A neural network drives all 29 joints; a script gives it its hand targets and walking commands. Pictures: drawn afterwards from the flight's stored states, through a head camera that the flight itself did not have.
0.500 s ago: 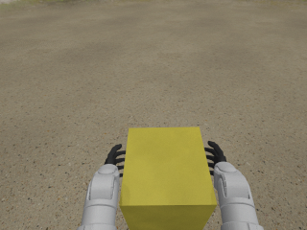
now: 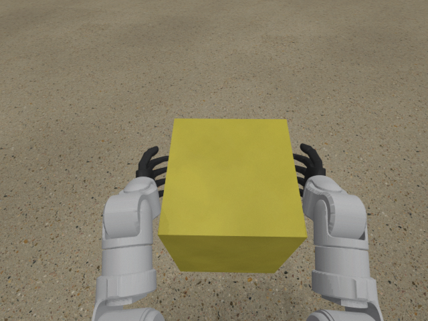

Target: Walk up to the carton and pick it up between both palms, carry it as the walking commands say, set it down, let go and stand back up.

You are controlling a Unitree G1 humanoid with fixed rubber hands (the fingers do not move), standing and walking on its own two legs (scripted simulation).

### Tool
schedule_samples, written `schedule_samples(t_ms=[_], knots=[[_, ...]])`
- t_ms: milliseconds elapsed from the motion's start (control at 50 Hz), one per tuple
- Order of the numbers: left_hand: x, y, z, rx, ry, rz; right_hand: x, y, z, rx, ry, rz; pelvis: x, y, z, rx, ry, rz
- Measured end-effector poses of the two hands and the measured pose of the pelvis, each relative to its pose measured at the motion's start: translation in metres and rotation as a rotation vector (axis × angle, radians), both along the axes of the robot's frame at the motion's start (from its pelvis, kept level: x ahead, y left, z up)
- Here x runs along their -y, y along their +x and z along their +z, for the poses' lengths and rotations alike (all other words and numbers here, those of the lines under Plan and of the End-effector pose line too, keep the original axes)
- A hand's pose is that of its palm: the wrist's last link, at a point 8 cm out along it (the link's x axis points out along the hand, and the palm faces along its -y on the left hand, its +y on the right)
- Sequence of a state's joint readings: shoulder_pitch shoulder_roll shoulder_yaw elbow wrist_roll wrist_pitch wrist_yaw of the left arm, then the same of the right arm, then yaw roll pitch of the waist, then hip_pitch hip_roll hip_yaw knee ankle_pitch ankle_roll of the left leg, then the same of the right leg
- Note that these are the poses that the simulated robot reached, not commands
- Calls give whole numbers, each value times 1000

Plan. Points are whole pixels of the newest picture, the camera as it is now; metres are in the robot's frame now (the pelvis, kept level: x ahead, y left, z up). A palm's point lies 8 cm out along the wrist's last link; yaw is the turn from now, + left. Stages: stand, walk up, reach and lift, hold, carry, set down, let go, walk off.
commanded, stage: carry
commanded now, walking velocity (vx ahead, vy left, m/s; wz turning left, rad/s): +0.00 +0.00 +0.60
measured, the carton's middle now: (228, 202) +0.35 +0.01 +0.05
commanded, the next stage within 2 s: none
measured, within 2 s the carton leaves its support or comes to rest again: neither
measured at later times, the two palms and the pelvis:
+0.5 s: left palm (50, 243) +0.25 +0.29 +0.09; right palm (218, 189) +0.35 +0.03 +0.09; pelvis -0.02 +0.03 +0.00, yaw +20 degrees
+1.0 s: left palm out of the picture +0.12 +0.36 +0.11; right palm (151, 204) +0.30 +0.14 +0.11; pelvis -0.05 +0.04 +0.00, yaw +39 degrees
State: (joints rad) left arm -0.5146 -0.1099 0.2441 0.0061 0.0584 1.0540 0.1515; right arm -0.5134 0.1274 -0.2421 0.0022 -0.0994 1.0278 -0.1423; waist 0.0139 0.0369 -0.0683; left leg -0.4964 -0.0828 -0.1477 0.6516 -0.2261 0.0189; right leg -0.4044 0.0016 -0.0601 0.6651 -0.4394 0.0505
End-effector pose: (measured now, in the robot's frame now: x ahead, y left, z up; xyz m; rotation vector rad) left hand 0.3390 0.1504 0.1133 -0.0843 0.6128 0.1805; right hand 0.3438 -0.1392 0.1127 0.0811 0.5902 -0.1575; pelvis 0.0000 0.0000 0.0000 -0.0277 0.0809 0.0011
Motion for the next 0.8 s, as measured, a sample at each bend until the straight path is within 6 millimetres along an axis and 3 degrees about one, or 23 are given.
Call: schedule_samples(t_ms=[80,160,240,320,460,560,720,800], knots=[[-4,-3,7,3,6,43,-4,6,2,1,15,34,3,-2,2,-6,7,63],[-20,-15,4,-20,-14,106,-22,12,4,-23,28,75,-2,-2,9,-7,42,136],[-51,-26,0,-10,-25,176,-55,22,4,-17,30,134,-14,-3,6,-13,55,194],[-92,-40,-13,-5,-28,237,-101,27,-5,-17,21,201,-30,-3,-6,-21,53,243],[-139,-86,-29,-45,-64,374,-157,10,-27,-72,37,299,-32,-12,2,-27,16,320],[-147,-103,-18,2,-39,427,-170,7,-21,-29,61,354,-25,-18,1,-28,16,386],[-136,-129,-4,-10,-7,488,-168,-1,-14,-37,64,437,-14,-21,4,-10,39,499],[-144,-145,3,-9,-3,531,-184,-3,-1,-34,56,486,-15,-28,10,-8,62,552]])
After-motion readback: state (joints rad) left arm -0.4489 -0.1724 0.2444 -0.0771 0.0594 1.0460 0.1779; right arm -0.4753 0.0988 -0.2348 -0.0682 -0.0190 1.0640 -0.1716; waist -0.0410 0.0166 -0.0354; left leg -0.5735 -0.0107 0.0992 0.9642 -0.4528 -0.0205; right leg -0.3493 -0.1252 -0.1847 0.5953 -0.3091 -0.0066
